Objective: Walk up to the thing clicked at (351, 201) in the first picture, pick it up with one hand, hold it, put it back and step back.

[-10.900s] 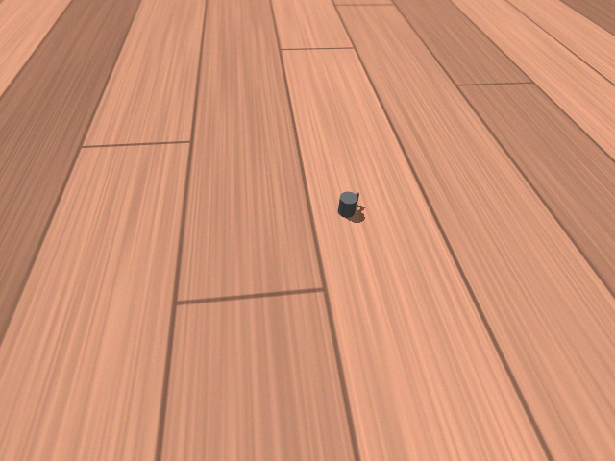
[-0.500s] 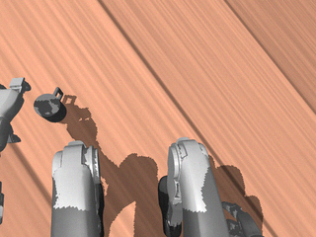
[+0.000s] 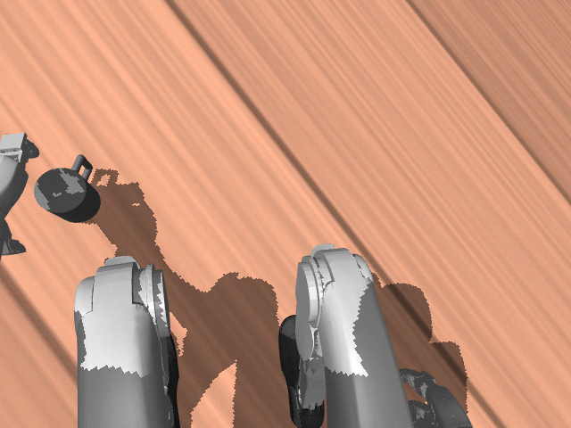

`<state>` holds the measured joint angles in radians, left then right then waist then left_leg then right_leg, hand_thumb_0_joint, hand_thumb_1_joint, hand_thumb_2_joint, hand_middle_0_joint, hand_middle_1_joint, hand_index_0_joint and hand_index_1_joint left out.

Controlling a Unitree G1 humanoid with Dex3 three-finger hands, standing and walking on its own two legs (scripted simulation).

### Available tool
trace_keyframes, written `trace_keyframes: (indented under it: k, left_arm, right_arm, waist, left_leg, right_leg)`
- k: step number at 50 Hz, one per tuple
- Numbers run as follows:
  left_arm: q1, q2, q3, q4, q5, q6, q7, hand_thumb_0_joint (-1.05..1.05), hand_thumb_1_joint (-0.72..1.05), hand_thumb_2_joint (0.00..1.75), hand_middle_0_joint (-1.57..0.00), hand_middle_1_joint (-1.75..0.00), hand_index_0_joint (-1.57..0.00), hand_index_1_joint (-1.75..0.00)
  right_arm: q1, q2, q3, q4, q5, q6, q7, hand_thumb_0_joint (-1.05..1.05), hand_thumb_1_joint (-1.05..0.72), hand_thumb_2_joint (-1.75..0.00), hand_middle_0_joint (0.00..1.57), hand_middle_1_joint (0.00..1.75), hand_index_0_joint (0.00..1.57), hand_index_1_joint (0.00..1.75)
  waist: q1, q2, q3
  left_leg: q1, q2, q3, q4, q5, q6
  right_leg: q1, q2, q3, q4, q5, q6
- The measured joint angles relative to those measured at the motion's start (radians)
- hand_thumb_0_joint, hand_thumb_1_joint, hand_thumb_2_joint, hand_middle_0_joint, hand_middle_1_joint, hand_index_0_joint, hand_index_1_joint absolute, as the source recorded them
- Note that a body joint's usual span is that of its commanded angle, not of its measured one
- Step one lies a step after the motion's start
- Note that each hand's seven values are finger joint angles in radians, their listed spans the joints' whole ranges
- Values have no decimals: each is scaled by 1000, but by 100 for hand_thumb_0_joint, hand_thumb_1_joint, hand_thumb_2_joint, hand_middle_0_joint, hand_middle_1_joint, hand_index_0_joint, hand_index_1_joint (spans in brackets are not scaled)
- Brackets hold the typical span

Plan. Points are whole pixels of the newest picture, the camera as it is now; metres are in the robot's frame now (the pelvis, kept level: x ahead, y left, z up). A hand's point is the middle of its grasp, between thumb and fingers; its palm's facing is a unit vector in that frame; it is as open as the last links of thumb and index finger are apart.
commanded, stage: rise first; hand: left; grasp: from above
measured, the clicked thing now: (74, 187) +0.46 +0.30 -0.29
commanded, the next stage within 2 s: approach in 0.02 s
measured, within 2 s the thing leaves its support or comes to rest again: neither
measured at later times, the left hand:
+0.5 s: hand (70, 179) +0.45 +0.27 -0.19, palm faces -0.36 -0.07 -0.93, open 14.2 cm
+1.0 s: hand (39, 219) +0.39 +0.31 -0.21, palm faces -0.50 -0.14 -0.85, open 14.1 cm
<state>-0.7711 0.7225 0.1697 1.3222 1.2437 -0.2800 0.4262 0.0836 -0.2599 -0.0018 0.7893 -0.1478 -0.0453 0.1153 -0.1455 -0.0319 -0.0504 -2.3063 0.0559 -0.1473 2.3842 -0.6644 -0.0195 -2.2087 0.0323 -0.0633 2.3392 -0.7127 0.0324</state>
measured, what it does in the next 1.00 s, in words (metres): stands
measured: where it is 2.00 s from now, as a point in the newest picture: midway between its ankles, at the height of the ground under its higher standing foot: (234, 399)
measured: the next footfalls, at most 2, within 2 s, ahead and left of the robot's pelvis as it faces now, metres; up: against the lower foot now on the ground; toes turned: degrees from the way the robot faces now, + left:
none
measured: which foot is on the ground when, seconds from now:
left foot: down 0.00-1.00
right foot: down 0.00-1.00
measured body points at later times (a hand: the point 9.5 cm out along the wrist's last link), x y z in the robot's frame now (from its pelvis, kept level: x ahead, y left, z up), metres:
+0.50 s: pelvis +0.00 +0.00 -0.01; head +0.23 +0.07 +0.37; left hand +0.46 +0.27 -0.13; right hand +0.07 -0.28 -0.11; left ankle +0.08 +0.14 -0.30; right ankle +0.09 -0.12 -0.30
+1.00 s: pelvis +0.00 +0.00 -0.01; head +0.24 +0.08 +0.36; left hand +0.41 +0.32 -0.16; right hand +0.06 -0.27 -0.12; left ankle +0.08 +0.14 -0.30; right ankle +0.09 -0.12 -0.30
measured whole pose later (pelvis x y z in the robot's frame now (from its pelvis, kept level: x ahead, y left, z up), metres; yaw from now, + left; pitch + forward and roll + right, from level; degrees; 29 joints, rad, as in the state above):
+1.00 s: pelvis +0.00 +0.00 -0.01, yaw -1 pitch +30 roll -8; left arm -0.76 0.76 0.12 1.31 1.20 -0.37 0.37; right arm 0.12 -0.28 0.07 0.76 -0.16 -0.04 0.14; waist -0.17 -0.06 0.04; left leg -2.32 0.04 -0.18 2.44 -0.66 -0.02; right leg -2.21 0.04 -0.09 2.37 -0.70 0.04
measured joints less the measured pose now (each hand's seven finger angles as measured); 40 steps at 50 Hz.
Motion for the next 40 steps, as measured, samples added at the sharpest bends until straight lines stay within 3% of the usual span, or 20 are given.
trace_keyframes:
  k: [9,16,20,25,28,31,34,40]
  left_arm:
    - [-9,8,3,14,2,-3,6,0,-54,102,-8,-101,-8,-101]
    - [-42,-11,-80,42,4,12,16,-1,-54,100,-8,-103,-8,-102]
    - [-89,-38,-118,73,17,24,48,-1,-53,100,-8,-103,-8,-103]
    - [-141,-50,-71,115,51,70,108,-1,-54,101,-8,-103,-8,-103]
    - [-174,-39,-37,139,49,117,124,0,-55,101,-9,-103,-8,-103]
    - [-198,-22,-19,150,33,163,106,0,-56,102,-9,-102,-7,-102]
    - [-204,1,-19,160,-6,196,66,0,-57,103,-8,-101,-7,-102]
    - [-147,39,-45,142,-96,181,-87,0,-56,102,-8,-103,-7,-103]
  right_arm:
    - [0,-4,7,-5,-5,1,6,1,-91,-90,20,30,20,30]
    - [6,-2,15,-1,-7,-11,8,1,-91,-90,20,30,20,30]
    - [6,1,27,3,-13,-26,6,1,-91,-90,20,30,20,30]
    - [10,-1,49,-10,-19,-35,7,1,-91,-90,20,30,20,30]
    - [19,-8,61,-21,-20,-34,9,1,-91,-90,20,30,20,30]
    - [32,-16,71,-28,-12,-29,12,1,-91,-90,20,30,20,30]
    - [44,-21,76,-26,-3,-21,14,1,-92,-90,20,30,20,30]
    - [60,-16,77,-27,10,-10,22,1,-92,-90,20,30,20,30]
  waist:
    - [-7,-1,7]
    - [-16,-10,7]
    - [-37,-16,9]
    - [-89,-14,12]
    - [-115,-3,14]
    - [-124,14,14]
    - [-119,35,17]
    - [-88,50,49]
  left_leg:
    - [-7,-1,-6,13,0,1]
    - [-15,-2,-4,18,7,3]
    - [-23,-2,-6,19,13,3]
    - [-31,1,-11,27,13,1]
    - [-37,3,-13,31,12,0]
    - [-40,7,-14,30,10,1]
    - [-37,11,-13,26,6,3]
    - [-13,9,-9,17,1,10]
  right_leg:
    - [-4,2,-4,9,2,2]
    - [-11,2,-2,13,8,4]
    - [-19,3,-3,12,14,4]
    - [-29,8,-6,18,19,3]
    - [-37,10,-8,21,22,3]
    - [-44,14,-8,19,24,3]
    - [-44,17,-8,14,24,5]
    - [-19,14,-5,7,16,6]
